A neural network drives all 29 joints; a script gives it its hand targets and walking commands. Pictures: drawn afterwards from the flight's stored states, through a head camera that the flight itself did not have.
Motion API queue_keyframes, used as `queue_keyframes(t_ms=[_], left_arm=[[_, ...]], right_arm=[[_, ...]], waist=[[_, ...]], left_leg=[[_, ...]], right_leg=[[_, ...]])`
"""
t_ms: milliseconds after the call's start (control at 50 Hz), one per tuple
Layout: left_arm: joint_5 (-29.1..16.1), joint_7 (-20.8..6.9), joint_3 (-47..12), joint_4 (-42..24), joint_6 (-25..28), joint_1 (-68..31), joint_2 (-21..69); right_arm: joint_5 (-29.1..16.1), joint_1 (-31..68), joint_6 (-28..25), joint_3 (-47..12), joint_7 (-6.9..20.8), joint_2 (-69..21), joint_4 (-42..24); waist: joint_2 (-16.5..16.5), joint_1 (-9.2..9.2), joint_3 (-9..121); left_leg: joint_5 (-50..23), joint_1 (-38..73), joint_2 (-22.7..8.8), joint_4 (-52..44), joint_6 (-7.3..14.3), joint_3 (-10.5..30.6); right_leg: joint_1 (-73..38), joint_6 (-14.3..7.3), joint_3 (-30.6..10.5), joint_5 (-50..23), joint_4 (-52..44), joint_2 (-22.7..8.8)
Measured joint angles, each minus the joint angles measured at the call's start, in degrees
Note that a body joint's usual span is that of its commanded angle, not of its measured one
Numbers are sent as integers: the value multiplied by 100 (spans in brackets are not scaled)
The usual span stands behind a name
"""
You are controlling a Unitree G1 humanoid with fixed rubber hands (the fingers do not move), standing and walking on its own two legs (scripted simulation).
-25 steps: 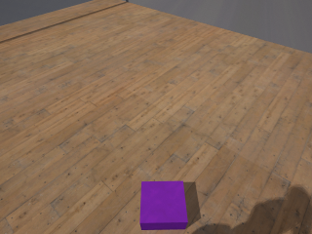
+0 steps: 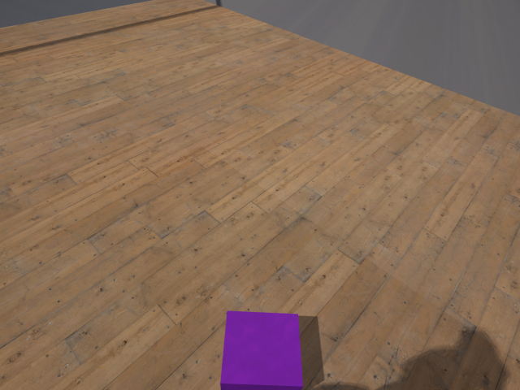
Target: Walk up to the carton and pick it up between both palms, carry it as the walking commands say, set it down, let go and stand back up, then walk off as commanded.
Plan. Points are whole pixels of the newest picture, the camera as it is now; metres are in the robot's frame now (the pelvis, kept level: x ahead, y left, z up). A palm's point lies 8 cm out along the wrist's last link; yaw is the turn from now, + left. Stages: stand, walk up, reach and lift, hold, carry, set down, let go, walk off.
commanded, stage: walk off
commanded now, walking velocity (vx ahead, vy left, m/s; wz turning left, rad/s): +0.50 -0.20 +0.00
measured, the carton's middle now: (260, 353) +0.41 -0.04 -0.69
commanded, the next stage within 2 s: stand in 0.72 s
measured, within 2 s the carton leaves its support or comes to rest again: rests again in 1.32 s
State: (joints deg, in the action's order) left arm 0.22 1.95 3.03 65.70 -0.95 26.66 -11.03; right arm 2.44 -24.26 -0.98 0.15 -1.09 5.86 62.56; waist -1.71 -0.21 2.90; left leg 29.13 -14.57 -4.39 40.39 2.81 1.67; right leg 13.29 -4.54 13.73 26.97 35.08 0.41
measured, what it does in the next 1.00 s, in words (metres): walks ahead: right foot, then left foot 0.08 m higher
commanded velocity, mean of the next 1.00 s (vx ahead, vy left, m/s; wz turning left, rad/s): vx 0.35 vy -0.14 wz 0.00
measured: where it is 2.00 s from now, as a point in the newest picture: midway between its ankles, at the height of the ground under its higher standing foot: (289, 316)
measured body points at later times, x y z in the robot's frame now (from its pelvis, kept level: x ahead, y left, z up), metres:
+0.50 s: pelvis +0.24 -0.10 -0.01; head +0.25 -0.09 +0.44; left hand +0.30 +0.14 -0.16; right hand +0.21 -0.35 -0.16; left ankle +0.11 +0.02 -0.62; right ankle +0.27 -0.20 -0.72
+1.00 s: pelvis +0.51 -0.15 +0.00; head +0.54 -0.16 +0.45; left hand +0.60 +0.10 -0.14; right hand +0.43 -0.37 -0.16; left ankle +0.40 +0.00 -0.72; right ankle +0.63 -0.28 -0.72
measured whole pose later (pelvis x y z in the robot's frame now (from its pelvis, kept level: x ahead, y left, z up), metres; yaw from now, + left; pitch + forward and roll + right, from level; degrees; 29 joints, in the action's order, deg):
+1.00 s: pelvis +0.51 -0.15 +0.00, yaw +0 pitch -1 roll +0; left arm 0.9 -1.7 2.5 56.2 3.3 9.5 -12.3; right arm 1.2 -23.5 -3.7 3.6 -0.2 9.4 64.1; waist 1.3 -3.0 -4.5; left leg 25.2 -3.1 -7.6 30.2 -4.8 -8.3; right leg 26.8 0.7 6.2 4.6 34.4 -4.6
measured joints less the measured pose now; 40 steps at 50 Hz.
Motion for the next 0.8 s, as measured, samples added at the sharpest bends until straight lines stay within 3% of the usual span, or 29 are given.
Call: queue_keyframes(t_ms=[60,160,240,280,340,380,420,460,500,580,620,680,720,760,800], left_arm=[[47,-69,9,56,-90,143,-8],[225,-335,11,-348,115,-454,-88],[150,-431,12,-844,203,-1154,-175],[99,-452,-16,-1046,244,-1479,-186],[69,-438,-15,-1255,296,-1841,-204],[61,-388,-8,-1277,414,-1969,-184],[27,-322,-53,-1196,489,-1911,-112],[32,-274,-80,-1050,487,-1677,-40],[46,-241,-89,-871,470,-1343,4],[85,-156,-112,-446,414,-605,33],[126,-128,-149,-274,379,-346,50],[217,-156,-176,-208,398,-164,115],[174,-195,-179,-140,428,-18,127],[108,-238,-179,-59,399,33,130],[129,-264,-144,-101,346,-153,120]], right_arm=[[-3,-112,-112,105,-50,40,-124],[-15,-573,-196,264,-116,42,112],[4,-946,-276,301,-134,69,398],[-12,-1005,-308,322,-122,129,469],[-40,-1019,-334,370,-109,238,547],[-72,-936,-308,391,-78,306,574],[-125,-669,-224,412,-28,385,454],[-95,-237,-200,427,63,491,201],[-2,259,-219,433,125,578,-103],[15,1130,-189,398,189,559,-755],[-4,1451,-194,380,187,487,-1003],[-48,1876,-238,360,150,485,-1162],[-100,2039,-363,323,112,438,-1155],[-47,1994,-446,305,43,328,-1102],[9,1693,-480,312,5,282,-1005]], waist=[[-34,-153,53],[97,-389,-69],[243,-382,-110],[327,-425,-175],[478,-488,-316],[558,-367,-451],[555,-266,-477],[529,-150,-458],[508,-38,-408],[356,88,-155],[256,57,-28],[178,211,-105],[30,268,-186],[-130,241,-209],[-39,47,-237]], left_leg=[[-230,64,3,-51,-324,-76],[-291,595,-45,-740,-539,-43],[-369,1238,-245,-1530,-708,-86],[-273,1497,-382,-1712,-830,-111],[191,1671,-669,-1322,-998,-90],[514,1356,-806,29,-875,72],[436,520,-571,2073,-626,314],[-131,-288,-384,3358,-402,141],[-670,-941,-328,3736,-245,-175],[-968,-1571,-372,3222,-106,-569],[-857,-1538,-397,2346,-141,-606],[-533,-1204,-316,569,-189,-656],[-1311,-797,-172,-359,-168,-793],[-1157,-568,-93,-208,-186,-991],[-845,-326,-107,-240,-221,-932]], right_leg=[[397,206,-248,364,942,-42],[1645,522,-803,-569,2630,-213],[2204,632,-962,-1212,1947,-472],[2193,567,-871,-1313,1167,-556],[1818,408,-587,-1261,263,-422],[1733,348,-473,-1718,556,-286],[1592,288,-365,-1197,890,-247],[1223,259,-289,-956,689,-166],[790,258,-242,-973,301,-51],[37,191,-265,-944,-473,144],[-272,192,-228,-927,-852,181],[-579,235,-216,-722,-976,172],[-589,277,-317,-316,-479,20],[-198,256,-549,-67,760,-179],[391,335,-709,153,2089,-164]])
